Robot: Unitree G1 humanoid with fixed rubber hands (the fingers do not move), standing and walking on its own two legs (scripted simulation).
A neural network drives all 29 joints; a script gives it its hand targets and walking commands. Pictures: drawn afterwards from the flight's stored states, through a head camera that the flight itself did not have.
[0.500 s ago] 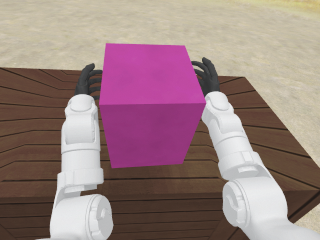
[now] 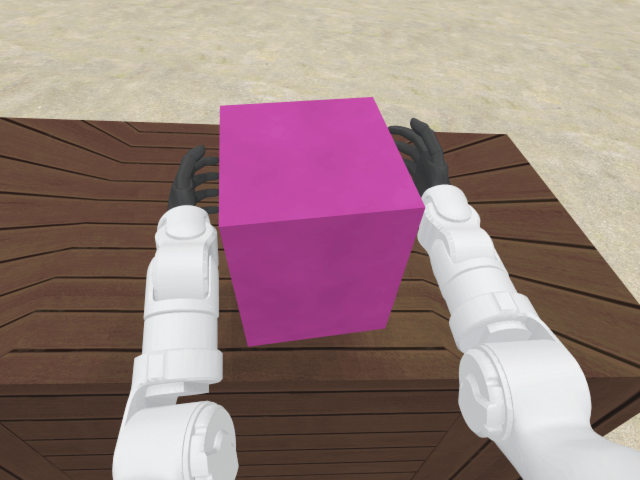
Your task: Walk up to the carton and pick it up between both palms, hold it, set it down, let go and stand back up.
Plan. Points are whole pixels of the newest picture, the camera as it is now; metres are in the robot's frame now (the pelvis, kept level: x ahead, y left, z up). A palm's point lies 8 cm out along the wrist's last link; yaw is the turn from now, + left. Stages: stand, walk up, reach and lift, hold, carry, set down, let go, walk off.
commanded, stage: set down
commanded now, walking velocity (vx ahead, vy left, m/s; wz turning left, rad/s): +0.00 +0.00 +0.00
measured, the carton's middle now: (308, 225) +0.43 +0.04 +0.12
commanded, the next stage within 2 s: none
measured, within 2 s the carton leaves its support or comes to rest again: neither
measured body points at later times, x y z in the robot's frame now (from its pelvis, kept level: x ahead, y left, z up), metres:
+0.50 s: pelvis +0.00 -0.01 +0.00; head +0.01 -0.02 +0.45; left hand +0.39 +0.18 +0.15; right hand +0.47 -0.11 +0.18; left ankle +0.03 +0.15 -0.75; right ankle -0.02 -0.07 -0.75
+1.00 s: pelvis +0.00 -0.02 +0.00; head +0.03 -0.03 +0.45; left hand +0.39 +0.17 +0.12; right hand +0.48 -0.10 +0.15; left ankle +0.03 +0.15 -0.75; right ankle -0.02 -0.07 -0.75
